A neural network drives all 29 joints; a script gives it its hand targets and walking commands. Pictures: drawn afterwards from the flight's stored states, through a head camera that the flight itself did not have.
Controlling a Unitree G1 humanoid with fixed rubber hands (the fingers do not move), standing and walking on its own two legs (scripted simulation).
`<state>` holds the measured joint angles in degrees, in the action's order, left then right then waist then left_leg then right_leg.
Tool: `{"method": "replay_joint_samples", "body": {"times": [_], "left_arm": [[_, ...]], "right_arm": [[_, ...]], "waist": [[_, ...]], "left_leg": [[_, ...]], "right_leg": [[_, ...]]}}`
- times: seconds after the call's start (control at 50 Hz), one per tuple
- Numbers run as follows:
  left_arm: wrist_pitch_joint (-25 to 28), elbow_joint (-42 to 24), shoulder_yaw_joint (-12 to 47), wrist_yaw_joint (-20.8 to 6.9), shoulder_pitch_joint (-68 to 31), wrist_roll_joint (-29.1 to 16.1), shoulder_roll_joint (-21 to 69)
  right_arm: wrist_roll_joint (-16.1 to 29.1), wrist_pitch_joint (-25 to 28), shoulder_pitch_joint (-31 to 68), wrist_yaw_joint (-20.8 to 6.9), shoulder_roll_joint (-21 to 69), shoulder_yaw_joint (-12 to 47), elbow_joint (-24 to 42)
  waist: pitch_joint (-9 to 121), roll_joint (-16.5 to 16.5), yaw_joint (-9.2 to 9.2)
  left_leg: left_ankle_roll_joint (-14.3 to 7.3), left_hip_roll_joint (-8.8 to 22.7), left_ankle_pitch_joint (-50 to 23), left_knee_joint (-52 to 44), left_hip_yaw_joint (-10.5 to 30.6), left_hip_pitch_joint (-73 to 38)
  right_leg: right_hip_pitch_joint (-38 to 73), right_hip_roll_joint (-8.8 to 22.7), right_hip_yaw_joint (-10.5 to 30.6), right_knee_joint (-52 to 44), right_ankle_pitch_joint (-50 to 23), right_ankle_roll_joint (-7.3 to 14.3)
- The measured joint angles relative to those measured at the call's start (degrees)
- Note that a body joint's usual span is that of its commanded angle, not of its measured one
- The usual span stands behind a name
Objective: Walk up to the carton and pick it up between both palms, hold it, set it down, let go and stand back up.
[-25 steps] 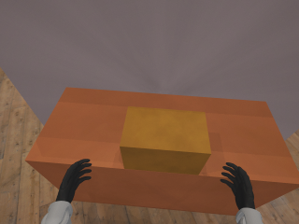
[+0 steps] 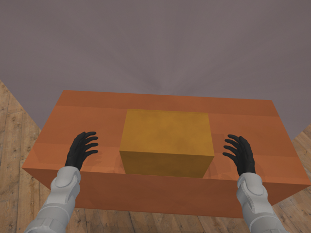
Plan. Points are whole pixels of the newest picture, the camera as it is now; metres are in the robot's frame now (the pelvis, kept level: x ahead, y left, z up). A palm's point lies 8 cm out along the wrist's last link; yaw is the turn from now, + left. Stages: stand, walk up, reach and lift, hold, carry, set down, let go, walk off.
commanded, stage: reach and lift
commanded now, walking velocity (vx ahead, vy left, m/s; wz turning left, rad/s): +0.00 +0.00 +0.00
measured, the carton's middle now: (165, 144) +0.42 -0.03 -0.10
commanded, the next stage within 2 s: none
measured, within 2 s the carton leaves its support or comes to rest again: neither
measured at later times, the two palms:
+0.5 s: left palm (87, 127) +0.39 +0.20 +0.04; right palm (252, 140) +0.34 -0.26 +0.03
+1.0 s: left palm (93, 126) +0.41 +0.20 +0.01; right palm (243, 134) +0.37 -0.25 +0.02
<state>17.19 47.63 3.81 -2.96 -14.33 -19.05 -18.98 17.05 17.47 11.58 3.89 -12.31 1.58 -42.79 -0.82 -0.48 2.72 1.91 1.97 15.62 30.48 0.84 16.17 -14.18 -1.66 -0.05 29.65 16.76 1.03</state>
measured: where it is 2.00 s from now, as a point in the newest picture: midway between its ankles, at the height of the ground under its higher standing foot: outside the picture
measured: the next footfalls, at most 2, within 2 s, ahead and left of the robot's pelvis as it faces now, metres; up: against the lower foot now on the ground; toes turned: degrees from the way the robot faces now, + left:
none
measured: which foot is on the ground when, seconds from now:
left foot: down 0.00-1.00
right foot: down 0.00-1.00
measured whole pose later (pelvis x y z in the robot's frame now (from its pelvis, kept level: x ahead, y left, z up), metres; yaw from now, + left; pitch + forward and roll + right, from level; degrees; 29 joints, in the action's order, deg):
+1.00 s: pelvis -0.04 -0.01 -0.03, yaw +1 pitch +23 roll +0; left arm 16.9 79.0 10.3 -1.3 -52.5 -22.9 -22.8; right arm 26.6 12.2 45.7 3.3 -16.1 5.8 -65.3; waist 13.7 -0.8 6.6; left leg 3.1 2.2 14.4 42.2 3.0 50.7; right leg -49.1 -2.1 -2.1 43.2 16.9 2.2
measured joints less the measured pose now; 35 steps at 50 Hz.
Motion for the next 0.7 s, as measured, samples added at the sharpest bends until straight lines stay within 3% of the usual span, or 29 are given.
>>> {"method": "replay_joint_samples", "body": {"times": [0.34, 0.42, 0.54, 0.62, 0.7], "left_arm": [[-3.7, 7.2, 0.8, 1.2, -14.2, -0.1, 0.2], [-4.2, 8.6, 0.4, 0.9, -17.5, 0.3, 0.1], [-5.3, 14.3, 2.2, 1.5, -23.7, -0.5, -0.3], [-5.4, 18.7, 3.8, 1.6, -27.9, -1.9, -1.2], [-4.2, 19.2, 3.9, 1.9, -29.4, -2.2, -2.1]], "right_arm": [[4.6, -2.5, 12.3, -1.3, -5.0, 0.5, -7.8], [6.0, -2.5, 14.6, -1.5, -6.9, 1.9, -7.6], [8.0, -4.7, 20.2, -2.7, -8.5, 3.3, -12.4], [9.8, -6.0, 24.3, -2.7, -8.5, 4.5, -14.3], [10.6, -5.3, 26.8, -2.7, -7.6, 5.2, -14.7]], "waist": [[4.2, 2.3, 1.16], [5.0, 2.0, 0.91], [7.2, 1.0, 0.68], [7.8, 0.4, 1.01], [9.8, 0.1, 1.46]], "left_leg": [[-0.6, -0.2, 0.3, 2.8, 0.1, 9.2], [-0.6, -0.1, 0.1, 3.1, -0.4, 11.0], [-0.3, 0.2, -0.5, 3.7, -0.4, 14.6], [-0.1, 0.3, -1.3, 4.0, -0.2, 17.3], [0.4, 0.7, -1.5, 5.3, 0.2, 21.3]], "right_leg": [[-8.6, 0.2, 0.0, 1.5, -0.4, -0.7], [-10.7, 0.1, 0.4, 2.2, -0.6, -0.8], [-14.6, -0.2, 0.5, 3.3, -1.0, -0.4], [-17.6, -0.3, 0.2, 4.1, -1.4, -0.1], [-21.6, -0.7, -0.1, 5.6, -1.6, 0.3]]}}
